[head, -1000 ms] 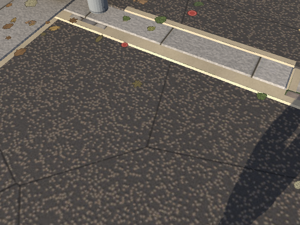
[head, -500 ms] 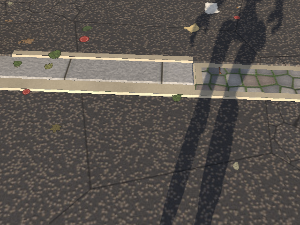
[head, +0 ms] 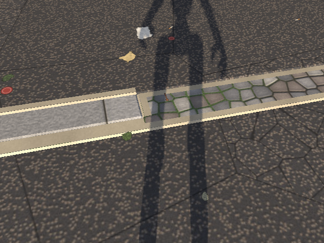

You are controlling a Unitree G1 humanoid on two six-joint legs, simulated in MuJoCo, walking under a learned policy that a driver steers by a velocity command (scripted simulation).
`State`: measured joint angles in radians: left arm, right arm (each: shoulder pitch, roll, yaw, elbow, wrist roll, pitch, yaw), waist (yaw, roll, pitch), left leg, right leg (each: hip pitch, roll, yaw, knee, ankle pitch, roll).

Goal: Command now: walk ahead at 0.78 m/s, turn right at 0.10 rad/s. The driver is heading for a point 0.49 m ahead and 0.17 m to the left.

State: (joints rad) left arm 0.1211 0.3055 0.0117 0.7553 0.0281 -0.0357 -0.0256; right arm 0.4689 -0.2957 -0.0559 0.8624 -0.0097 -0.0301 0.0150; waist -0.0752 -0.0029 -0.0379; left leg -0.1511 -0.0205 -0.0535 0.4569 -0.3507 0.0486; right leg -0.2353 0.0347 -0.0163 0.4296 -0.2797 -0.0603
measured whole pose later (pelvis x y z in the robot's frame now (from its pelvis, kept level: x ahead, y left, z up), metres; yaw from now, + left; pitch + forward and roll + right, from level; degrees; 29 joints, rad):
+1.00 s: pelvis +0.63 +0.13 -0.01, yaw +27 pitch -2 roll +0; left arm 0.26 0.24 0.00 0.86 0.01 -0.05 0.01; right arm 0.22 -0.26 -0.03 0.88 -0.02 0.00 -0.02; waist 0.02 0.01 0.11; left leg -0.33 -0.12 -0.10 1.16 -0.45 0.02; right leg -0.37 0.07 -0.08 0.45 -0.06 -0.11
